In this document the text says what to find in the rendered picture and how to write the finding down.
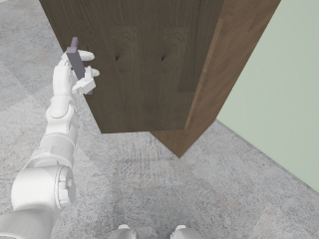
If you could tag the cupboard door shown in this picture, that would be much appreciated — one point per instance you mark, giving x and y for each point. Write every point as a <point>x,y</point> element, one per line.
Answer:
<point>150,55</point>

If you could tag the robot shin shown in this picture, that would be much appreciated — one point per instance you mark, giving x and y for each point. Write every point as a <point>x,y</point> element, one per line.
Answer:
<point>180,227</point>
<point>124,226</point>

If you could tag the left robot upper arm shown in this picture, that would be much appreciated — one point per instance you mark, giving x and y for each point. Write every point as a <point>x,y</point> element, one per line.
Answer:
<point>40,195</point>

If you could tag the right robot shin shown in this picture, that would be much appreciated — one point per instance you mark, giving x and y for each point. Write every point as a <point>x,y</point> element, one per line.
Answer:
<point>180,227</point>

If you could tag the left robot shin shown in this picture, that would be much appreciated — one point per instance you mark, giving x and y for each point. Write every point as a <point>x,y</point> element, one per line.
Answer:
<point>124,226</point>

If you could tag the handle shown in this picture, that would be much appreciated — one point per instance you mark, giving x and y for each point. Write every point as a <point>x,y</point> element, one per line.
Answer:
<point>76,61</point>

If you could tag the left robot forearm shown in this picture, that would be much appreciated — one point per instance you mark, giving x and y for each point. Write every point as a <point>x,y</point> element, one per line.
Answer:
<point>59,140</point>

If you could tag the robot left hand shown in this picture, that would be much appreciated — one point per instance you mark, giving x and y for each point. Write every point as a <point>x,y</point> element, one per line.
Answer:
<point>65,81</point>

